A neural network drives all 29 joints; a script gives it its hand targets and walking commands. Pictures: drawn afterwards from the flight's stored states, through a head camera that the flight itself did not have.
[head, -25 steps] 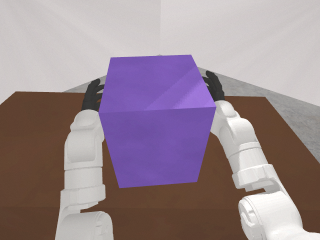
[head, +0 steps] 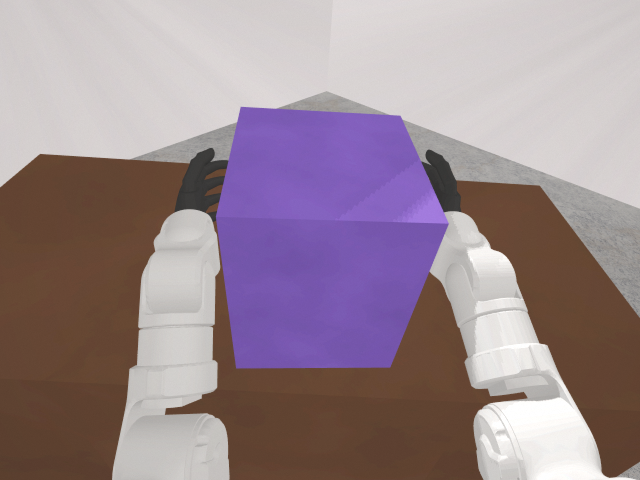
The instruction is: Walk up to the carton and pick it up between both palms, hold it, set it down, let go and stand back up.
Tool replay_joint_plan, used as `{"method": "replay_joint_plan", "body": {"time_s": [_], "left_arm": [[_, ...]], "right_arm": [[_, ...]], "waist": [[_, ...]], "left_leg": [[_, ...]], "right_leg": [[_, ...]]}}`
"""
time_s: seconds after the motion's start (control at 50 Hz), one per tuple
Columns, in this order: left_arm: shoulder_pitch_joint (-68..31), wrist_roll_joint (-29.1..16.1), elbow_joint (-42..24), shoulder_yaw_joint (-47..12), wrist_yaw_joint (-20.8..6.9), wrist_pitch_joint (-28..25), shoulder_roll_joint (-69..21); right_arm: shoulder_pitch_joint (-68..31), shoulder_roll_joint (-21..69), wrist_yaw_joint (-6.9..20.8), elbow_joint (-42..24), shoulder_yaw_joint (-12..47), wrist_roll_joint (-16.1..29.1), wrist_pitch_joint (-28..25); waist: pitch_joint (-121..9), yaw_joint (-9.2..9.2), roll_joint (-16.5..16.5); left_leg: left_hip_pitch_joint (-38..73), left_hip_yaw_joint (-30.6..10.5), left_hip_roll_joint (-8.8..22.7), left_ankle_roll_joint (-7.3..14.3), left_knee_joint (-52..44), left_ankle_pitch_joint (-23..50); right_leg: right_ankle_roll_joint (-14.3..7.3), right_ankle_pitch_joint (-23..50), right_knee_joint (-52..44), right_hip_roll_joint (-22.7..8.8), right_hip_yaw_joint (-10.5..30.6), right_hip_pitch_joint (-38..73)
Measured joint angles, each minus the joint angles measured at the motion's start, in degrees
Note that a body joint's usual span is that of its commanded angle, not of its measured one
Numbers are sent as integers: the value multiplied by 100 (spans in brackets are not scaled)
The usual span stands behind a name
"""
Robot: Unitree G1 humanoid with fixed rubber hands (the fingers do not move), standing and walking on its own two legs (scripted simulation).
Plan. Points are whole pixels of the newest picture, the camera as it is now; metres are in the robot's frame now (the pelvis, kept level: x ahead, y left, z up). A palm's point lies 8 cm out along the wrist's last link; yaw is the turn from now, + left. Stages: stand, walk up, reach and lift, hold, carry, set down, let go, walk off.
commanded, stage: hold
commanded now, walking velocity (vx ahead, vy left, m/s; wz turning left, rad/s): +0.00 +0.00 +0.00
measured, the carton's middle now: (318, 242) +0.36 +0.01 +0.16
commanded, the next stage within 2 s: none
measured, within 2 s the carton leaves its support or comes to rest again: neither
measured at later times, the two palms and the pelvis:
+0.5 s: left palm (208, 203) +0.36 +0.14 +0.21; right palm (453, 195) +0.38 -0.15 +0.22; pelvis +0.02 -0.01 +0.00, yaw +1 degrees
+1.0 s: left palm (195, 214) +0.35 +0.16 +0.20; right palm (441, 214) +0.36 -0.13 +0.20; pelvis +0.00 +0.00 +0.00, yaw +0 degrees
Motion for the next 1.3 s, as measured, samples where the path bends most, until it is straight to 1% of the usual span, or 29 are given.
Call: {"method": "replay_joint_plan", "body": {"time_s": [0.14,0.28,0.4,0.54,0.66,0.78,0.84,0.92,1.04,1.16,1.3], "left_arm": [[-193,44,367,4,120,-84,13],[-98,56,378,80,129,-102,-5],[59,-1,161,155,51,-83,-8],[247,11,-234,257,-156,29,-20],[364,93,-429,298,-286,206,-60],[391,95,-434,257,-316,249,-50],[365,71,-394,192,-291,196,-28],[246,20,-288,96,-172,114,-11],[-50,23,64,30,-4,7,-4],[-150,40,284,13,97,-47,5],[-46,45,246,70,114,-51,-17]], "right_arm": [[-302,-33,172,538,-111,-104,-134],[-441,-89,179,773,43,-47,-143],[-415,-155,6,562,289,125,-25],[-292,-187,-233,114,513,322,179],[-107,-144,-296,-61,568,336,284],[53,-55,-304,-152,469,293,280],[106,-21,-277,-203,376,246,238],[98,0,-185,-184,214,165,137],[-107,-17,9,138,-12,12,-2],[-299,-64,122,500,-43,-29,-103],[-402,-112,125,658,91,34,-99]], "waist": [[-100,-4,-28],[-111,-68,2],[-89,-138,56],[-74,-190,111],[-32,-172,104],[68,-152,69],[83,-128,58],[62,-81,39],[-11,-17,-4],[-101,-20,-25],[-106,-79,11]], "left_leg": [[-35,-7,-21,-7,-102,72],[116,-31,-6,-39,-152,32],[246,-51,15,-63,-122,-61],[430,-61,19,-71,-103,-155],[579,-51,13,-61,-118,-182],[542,-54,-1,-39,-76,-159],[424,-47,0,-30,-41,-132],[228,-31,2,-16,0,-86],[15,-4,-6,-2,-15,-5],[-17,-8,-17,-10,-89,39],[135,-36,-5,-38,-121,-11]], "right_leg": [[-10,-8,38,-21,-8,-96],[-36,-86,38,-3,-27,37],[-44,-177,55,20,-42,177],[-35,-251,32,25,-46,384],[-22,-240,-44,22,-34,559],[-6,-187,-64,10,-37,553],[-2,-139,-61,10,-30,448],[1,-78,-36,9,-16,252],[0,-20,12,-2,8,1],[-8,-29,31,-13,5,-71],[-29,-108,28,2,-19,75]]}}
